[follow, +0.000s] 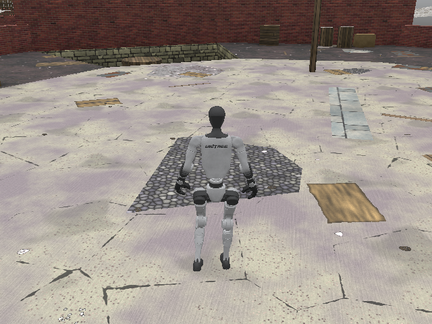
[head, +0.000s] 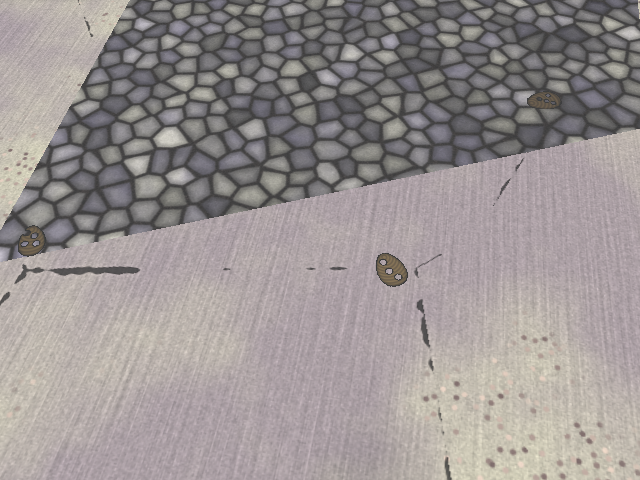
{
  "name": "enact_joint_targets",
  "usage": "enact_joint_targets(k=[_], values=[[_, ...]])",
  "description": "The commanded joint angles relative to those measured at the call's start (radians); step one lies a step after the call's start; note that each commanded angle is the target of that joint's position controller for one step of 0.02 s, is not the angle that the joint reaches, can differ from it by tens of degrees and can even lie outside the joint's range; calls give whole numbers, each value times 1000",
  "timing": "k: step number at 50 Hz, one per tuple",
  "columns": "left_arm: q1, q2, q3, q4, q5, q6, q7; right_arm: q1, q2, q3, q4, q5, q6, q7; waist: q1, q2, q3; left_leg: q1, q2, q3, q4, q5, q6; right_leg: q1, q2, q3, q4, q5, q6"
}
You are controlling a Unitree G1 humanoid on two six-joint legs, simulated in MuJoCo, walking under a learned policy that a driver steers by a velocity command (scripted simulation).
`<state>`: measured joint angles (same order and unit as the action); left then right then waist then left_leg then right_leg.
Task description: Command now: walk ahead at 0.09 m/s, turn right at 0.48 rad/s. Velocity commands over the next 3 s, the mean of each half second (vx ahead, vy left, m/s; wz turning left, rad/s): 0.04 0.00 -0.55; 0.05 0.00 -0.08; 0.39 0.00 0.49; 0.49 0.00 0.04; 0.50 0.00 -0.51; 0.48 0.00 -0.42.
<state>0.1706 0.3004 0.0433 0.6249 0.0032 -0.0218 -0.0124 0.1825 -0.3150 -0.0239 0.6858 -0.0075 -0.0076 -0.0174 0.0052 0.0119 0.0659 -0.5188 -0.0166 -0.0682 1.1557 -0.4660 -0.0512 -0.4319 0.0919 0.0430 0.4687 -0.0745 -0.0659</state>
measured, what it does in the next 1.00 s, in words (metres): steps on the spot, turning right: left foot, then right foot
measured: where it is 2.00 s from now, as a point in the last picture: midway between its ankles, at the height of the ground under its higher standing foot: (307, 400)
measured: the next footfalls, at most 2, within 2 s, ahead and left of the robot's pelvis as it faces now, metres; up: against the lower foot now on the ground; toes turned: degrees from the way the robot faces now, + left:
left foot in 0.26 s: +0.15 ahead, +0.16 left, +0.00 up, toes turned -15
right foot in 0.68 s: +0.03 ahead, -0.08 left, +0.00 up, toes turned -23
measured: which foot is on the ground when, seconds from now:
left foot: up 0.00-0.24, down 0.26-0.68, up 0.70-1.00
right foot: down 0.00-0.26, up 0.28-0.66, down 0.68-1.00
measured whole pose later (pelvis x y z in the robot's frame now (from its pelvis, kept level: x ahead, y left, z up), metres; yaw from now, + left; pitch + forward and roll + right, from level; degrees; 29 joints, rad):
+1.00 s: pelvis +0.05 +0.03 +0.01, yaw -18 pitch +0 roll -1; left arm 0.16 0.23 0.04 0.71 0.00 -0.01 0.02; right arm 0.27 -0.30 -0.07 0.79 0.02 0.03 -0.02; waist -0.02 0.02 0.00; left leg -0.38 0.06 0.00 0.87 -0.44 -0.05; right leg -0.16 0.00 -0.09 0.40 -0.25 -0.03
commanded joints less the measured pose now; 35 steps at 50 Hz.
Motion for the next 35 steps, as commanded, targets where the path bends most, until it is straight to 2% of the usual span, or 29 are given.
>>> enact_joint_targets(k=[1, 2, 4, 7, 9, 11, 12, 13, 14, 15, 16, 17, 18, 19, 20, 22, 26, 29, 31, 32, 33, 34, 35], values=[[-8, 165, 54, -71, 6, 7, 17, 106, -68, -21, -34, -6, 1, -17, -38, -102, -173, 36, 8, 4, -158, 39, -32, 101, -239, 278, -154, 282, -203], [-3, 173, 59, -68, 2, 11, 22, 104, -69, -21, -30, -7, 1, -21, -35, -105, -201, 52, 6, -3, -196, 73, -39, 107, -237, 278, -143, 279, -200], [-9, 179, 65, -71, -9, 24, 33, 81, -73, -24, -30, -3, 5, -22, -24, -113, -230, 82, 0, -14, -264, 147, -44, 103, -223, 289, -137, 155, -175], [-13, 176, 68, -73, -10, 45, 40, 26, -69, -28, -47, 3, 3, -18, -5, -149, -205, 104, -13, -23, -361, 175, -36, 86, -203, 342, -140, -58, -145], [-5, 172, 69, -74, -10, 54, 40, 9, -72, -34, -55, 8, -9, -11, 4, -175, -194, 123, -22, -26, -448, 163, -21, 114, -204, 391, -121, -88, -132], [-16, 163, 68, -77, -18, 62, 42, 43, -73, -43, -45, 12, -25, -3, -22, -186, -189, 204, -26, -12, -628, 228, 6, 129, -188, 420, -76, -68, -101], [-5, 145, 63, -74, -24, 65, 44, 68, -91, -53, -37, 9, -30, -2, -32, -170, -185, 285, 9, -21, -742, 291, 29, 102, -153, 408, -32, -104, -66], [38, 94, 49, -74, -18, 66, 41, 84, -164, -72, -46, -10, -27, -9, -11, -23, -204, 385, 209, -187, -815, 295, 102, 11, -79, 318, 135, -327, -7], [33, 87, 51, -112, -23, 54, 37, 50, -232, -92, -39, -44, -12, -8, 24, 290, -134, 361, 385, -436, -877, 430, 260, -186, 74, 103, 337, -522, 50], [50, 171, 75, -90, -4, 43, 37, 18, -177, -80, -66, -51, -15, -9, 7, 223, -136, 328, 427, -462, -875, 460, 319, -194, -2, 121, 564, -523, 90], [65, 199, 91, -63, -18, 48, 36, -26, -125, -66, -80, -40, -16, -14, 20, 142, -127, 311, 372, -356, -853, 462, 286, -186, -14, 117, 650, -460, 101], [91, 178, 90, -36, -19, 62, 42, -62, -102, -60, -87, -23, -15, -16, 33, 103, -113, 314, 307, -258, -835, 457, 244, -186, -24, 98, 699, -408, 122], [99, 160, 87, -29, -16, 74, 46, -76, -86, -55, -89, -7, -15, -20, 25, 105, -101, 332, 283, -205, -827, 473, 232, -211, -32, 90, 751, -360, 140], [96, 132, 79, -31, -18, 81, 45, -72, -80, -50, -87, -4, -11, -25, 20, 111, -93, 330, 262, -151, -828, 512, 233, -209, -38, 70, 773, -338, 153], [75, 117, 73, -43, -23, 83, 44, -62, -79, -50, -83, -8, -5, -28, 8, 121, -86, 338, 244, -106, -835, 522, 236, -209, -45, 39, 749, -313, 163], [10, 95, 63, -74, -30, 79, 40, -15, -89, -57, -69, -14, 6, -34, -33, 149, -94, 422, 253, -78, -831, 554, 254, -233, -67, 12, 655, -296, 179], [-32, 65, 46, -104, -21, 75, 23, 4, -138, -80, -53, -7, 16, -29, -60, 167, -135, 459, 298, -44, -814, 620, 278, -116, -111, -23, 457, -344, 174], [-15, 70, 45, -99, -17, 78, 16, -7, -157, -86, -41, 8, 17, -12, -52, 181, -147, 426, 311, -31, -796, 680, 288, 11, -93, -63, 313, -358, 146], [12, 69, 46, -86, -17, 80, 12, -19, -161, -87, -29, 25, 16, -5, -33, 175, -146, 424, 312, -31, -762, 687, 277, 81, -83, -74, 163, -293, 114], [45, 63, 47, -69, -16, 79, 9, -33, -156, -84, -23, 35, 17, -4, -9, 165, -145, 402, 299, -16, -730, 675, 256, 152, -71, -89, 27, -193, 87], [69, 69, 49, -55, -13, 77, 8, -12, -135, -76, -5, 43, 14, -4, 5, 142, -143, 353, 274, 8, -697, 617, 209, 251, -63, -86, -116, -68, 57], [83, 110, 56, -58, -10, 77, 15, 35, -92, -61, 12, 26, 6, 2, -7, 46, -181, 245, 225, 62, -616, 457, 126, 414, -144, 25, -137, 99, 25], [72, 201, 69, -82, 0, 81, 31, 49, -12, -30, -16, -37, -7, 17, -49, -263, -216, 37, 114, 163, -408, -6, 17, 545, -391, 292, -75, 489, -76]])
